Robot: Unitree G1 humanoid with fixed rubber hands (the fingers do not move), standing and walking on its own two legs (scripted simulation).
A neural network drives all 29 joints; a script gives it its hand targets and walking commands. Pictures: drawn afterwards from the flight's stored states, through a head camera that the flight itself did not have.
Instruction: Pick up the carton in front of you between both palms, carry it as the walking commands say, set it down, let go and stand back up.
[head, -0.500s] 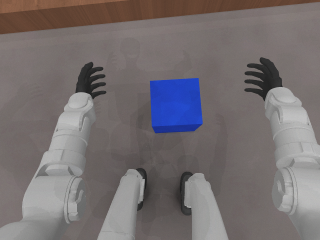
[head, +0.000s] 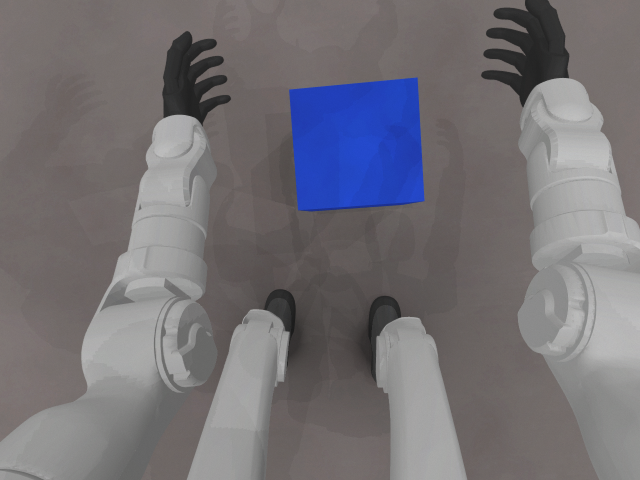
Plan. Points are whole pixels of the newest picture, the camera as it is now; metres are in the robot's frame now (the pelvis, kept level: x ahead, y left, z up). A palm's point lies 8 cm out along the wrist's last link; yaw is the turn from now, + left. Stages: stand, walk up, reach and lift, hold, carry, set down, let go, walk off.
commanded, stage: reach and lift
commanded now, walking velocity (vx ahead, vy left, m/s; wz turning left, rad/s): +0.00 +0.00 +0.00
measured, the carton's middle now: (354, 156) +0.50 -0.03 -0.49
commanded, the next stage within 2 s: none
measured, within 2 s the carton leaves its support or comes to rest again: leaves its support in 1.46 s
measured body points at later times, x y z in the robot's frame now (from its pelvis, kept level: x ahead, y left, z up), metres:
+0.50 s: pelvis -0.06 +0.01 -0.21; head +0.31 -0.02 +0.04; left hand +0.50 +0.17 -0.38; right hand +0.52 -0.21 -0.38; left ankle +0.06 +0.15 -0.58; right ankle +0.05 -0.11 -0.58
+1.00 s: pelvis -0.05 +0.01 -0.25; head +0.33 -0.01 -0.01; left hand +0.51 +0.16 -0.43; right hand +0.53 -0.19 -0.43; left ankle +0.06 +0.15 -0.58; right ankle +0.05 -0.11 -0.58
